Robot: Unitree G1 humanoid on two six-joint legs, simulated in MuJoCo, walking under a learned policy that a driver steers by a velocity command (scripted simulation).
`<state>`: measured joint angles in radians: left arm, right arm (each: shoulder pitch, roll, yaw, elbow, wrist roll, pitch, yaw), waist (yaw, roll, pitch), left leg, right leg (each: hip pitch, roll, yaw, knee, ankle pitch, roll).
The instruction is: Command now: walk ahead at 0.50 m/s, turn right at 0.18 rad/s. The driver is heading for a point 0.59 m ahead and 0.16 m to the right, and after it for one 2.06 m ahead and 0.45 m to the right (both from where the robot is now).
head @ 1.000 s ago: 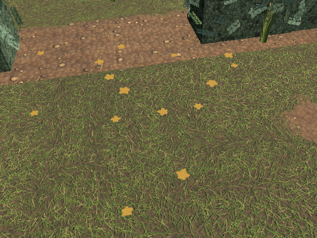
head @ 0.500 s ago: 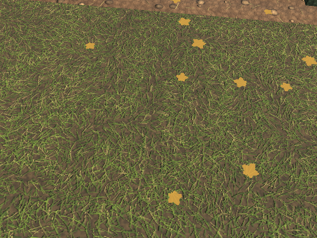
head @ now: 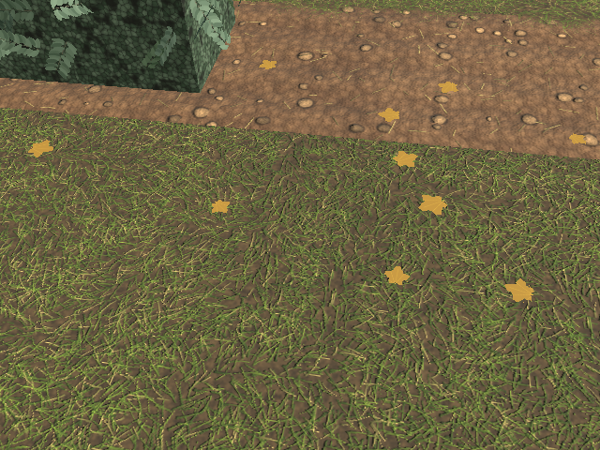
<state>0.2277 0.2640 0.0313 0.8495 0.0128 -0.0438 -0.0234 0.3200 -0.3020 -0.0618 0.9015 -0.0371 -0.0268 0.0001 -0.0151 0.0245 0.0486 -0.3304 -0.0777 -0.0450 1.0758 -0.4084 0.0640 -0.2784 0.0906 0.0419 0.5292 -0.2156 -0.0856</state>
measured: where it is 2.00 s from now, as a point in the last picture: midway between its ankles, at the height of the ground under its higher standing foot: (329, 404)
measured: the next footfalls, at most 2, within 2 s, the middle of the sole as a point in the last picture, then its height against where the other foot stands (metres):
left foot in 0.60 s outside the picture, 0.17 m lower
right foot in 1.10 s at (350, 418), level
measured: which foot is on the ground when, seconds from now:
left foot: up 0.00-0.58, down 0.60-1.00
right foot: down 0.00-0.60, up 0.62-1.00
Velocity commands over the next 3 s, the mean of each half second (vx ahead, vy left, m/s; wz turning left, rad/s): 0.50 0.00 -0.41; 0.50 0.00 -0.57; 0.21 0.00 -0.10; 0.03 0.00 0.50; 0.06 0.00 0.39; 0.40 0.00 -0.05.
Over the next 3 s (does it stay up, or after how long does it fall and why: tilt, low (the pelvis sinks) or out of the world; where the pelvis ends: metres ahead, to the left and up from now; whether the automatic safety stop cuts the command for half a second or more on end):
stays up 0.82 0.02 -0.16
